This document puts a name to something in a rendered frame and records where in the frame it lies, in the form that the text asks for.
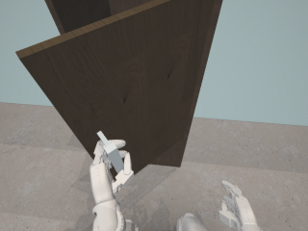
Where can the robot right thigh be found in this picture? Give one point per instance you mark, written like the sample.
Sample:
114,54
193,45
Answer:
188,223

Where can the left robot hand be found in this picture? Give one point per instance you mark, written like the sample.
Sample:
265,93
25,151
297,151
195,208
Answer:
101,177

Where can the right robot hand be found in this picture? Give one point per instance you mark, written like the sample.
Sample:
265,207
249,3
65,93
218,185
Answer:
241,211

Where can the handle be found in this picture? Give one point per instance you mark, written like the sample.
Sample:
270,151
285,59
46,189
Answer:
112,152

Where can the robot thigh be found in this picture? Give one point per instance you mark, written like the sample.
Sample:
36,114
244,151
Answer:
188,223
131,226

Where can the cupboard door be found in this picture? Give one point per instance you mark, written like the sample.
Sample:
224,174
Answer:
131,76

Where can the left robot forearm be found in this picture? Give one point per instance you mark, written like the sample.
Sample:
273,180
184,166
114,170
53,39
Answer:
108,216

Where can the robot left thigh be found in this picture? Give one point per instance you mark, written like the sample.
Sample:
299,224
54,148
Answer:
131,226

